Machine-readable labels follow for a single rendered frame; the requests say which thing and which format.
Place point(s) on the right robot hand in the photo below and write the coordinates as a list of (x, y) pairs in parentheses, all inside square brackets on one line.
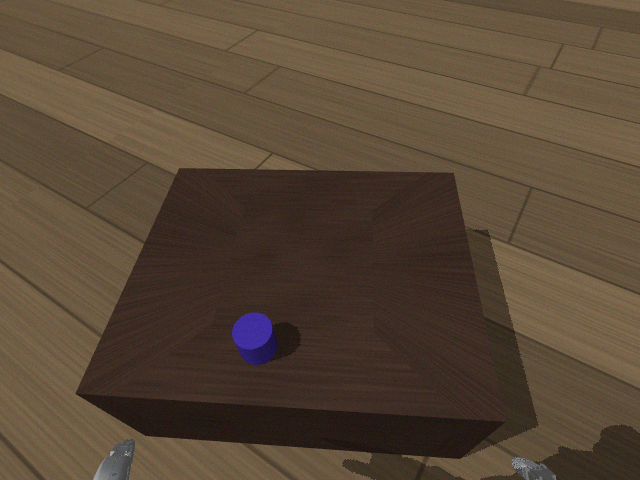
[(532, 471)]

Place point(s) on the left robot hand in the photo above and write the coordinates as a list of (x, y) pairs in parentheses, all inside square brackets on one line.
[(117, 465)]

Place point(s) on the can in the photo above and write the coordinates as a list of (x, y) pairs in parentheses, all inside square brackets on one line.
[(254, 337)]

